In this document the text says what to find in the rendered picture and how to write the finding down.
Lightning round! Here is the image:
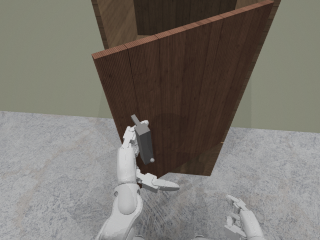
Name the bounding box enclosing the cupboard door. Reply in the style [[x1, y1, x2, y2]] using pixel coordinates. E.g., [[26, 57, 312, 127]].
[[91, 0, 274, 189]]

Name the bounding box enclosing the left robot hand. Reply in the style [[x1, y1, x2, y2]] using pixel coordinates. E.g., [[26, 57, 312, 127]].
[[117, 120, 180, 193]]

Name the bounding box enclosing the robot left forearm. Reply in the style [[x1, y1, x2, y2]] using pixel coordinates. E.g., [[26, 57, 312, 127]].
[[95, 183, 144, 240]]

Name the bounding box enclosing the right robot hand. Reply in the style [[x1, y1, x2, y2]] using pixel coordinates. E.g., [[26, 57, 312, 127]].
[[224, 194, 264, 240]]

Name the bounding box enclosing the handle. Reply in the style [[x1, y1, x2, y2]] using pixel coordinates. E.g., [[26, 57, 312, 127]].
[[131, 114, 154, 165]]

